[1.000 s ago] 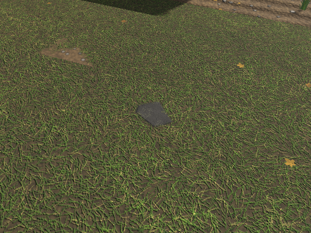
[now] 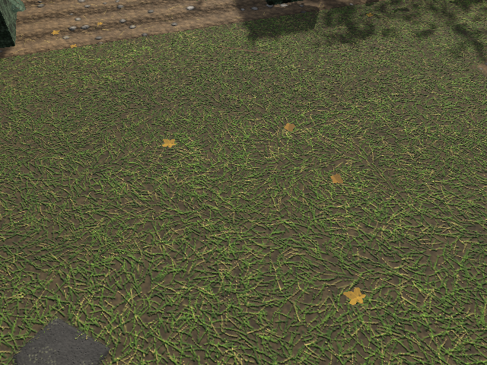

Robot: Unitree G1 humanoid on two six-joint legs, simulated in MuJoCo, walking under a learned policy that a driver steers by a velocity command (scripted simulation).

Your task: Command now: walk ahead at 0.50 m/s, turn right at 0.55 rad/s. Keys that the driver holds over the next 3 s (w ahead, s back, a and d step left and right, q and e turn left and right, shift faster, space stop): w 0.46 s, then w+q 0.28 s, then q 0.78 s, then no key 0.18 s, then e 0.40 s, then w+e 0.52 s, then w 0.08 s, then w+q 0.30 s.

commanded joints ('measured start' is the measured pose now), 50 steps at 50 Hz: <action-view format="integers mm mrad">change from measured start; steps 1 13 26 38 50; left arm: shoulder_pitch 12 -104 43 311 59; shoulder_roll -2 55 -101 109 26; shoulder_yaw -16 12 -59 -31 -23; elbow -69 -191 -65 180 -33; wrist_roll -13 -12 -5 36 -78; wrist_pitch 1 25 -46 21 11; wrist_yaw -12 -7 66 -5 45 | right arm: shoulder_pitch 10 173 12 265 39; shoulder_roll -65 -144 -14 -213 -254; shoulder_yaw -19 -72 -61 -136 -144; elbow -30 85 -32 93 -60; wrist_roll -1 -40 -119 -29 9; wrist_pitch -25 -28 26 35 -32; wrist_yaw -39 20 79 39 92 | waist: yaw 5 -45 -18 -91 78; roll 76 90 -18 95 66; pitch -56 26 47 57 -64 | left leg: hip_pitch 164 418 -273 531 46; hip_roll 269 291 77 72 157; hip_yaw -320 -145 -201 -41 -337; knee -425 -295 339 -296 -308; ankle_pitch -70 170 415 730 907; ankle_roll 199 229 95 94 291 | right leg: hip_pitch -90 -29 173 208 257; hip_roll -113 -88 -175 -167 -56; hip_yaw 38 -5 102 -54 -44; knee -108 -479 -802 -59 -618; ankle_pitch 30 147 32 238 271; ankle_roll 28 -20 -184 2 97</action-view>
